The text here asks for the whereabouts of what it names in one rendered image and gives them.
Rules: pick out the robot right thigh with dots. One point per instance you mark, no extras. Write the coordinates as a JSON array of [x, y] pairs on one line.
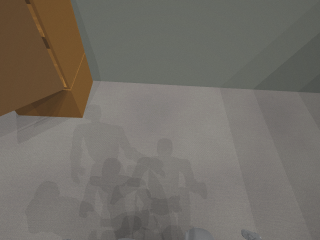
[[198, 234]]

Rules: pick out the cupboard door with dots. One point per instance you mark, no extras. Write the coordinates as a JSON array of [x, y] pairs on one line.
[[27, 72]]

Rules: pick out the robot right hand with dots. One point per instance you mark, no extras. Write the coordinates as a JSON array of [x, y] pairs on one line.
[[249, 235]]

